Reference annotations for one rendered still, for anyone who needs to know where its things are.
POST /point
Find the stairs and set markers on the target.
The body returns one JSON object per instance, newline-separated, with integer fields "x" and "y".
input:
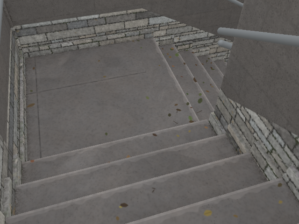
{"x": 180, "y": 175}
{"x": 199, "y": 77}

